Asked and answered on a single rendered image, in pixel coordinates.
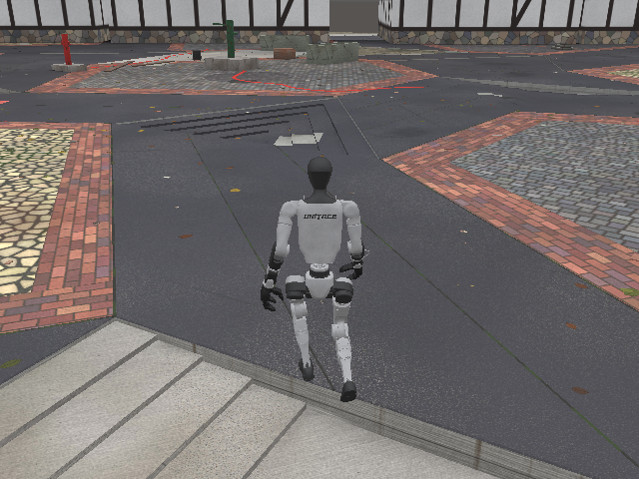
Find robot torso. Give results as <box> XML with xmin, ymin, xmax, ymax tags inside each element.
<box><xmin>297</xmin><ymin>196</ymin><xmax>343</xmax><ymax>299</ymax></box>

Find right robot forearm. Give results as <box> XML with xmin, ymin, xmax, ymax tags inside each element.
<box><xmin>350</xmin><ymin>241</ymin><xmax>364</xmax><ymax>268</ymax></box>

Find left robot upper arm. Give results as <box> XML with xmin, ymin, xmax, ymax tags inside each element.
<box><xmin>275</xmin><ymin>201</ymin><xmax>300</xmax><ymax>257</ymax></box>

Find right robot upper arm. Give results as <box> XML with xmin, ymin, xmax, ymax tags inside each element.
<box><xmin>340</xmin><ymin>200</ymin><xmax>362</xmax><ymax>254</ymax></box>

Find robot right hand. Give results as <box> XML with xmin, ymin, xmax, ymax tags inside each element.
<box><xmin>339</xmin><ymin>263</ymin><xmax>362</xmax><ymax>280</ymax></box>

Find left robot forearm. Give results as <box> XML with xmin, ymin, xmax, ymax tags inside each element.
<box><xmin>263</xmin><ymin>241</ymin><xmax>284</xmax><ymax>288</ymax></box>

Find right robot shin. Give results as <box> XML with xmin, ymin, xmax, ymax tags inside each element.
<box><xmin>335</xmin><ymin>323</ymin><xmax>352</xmax><ymax>383</ymax></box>

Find robot left hand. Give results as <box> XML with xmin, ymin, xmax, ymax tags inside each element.
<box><xmin>261</xmin><ymin>285</ymin><xmax>284</xmax><ymax>311</ymax></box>

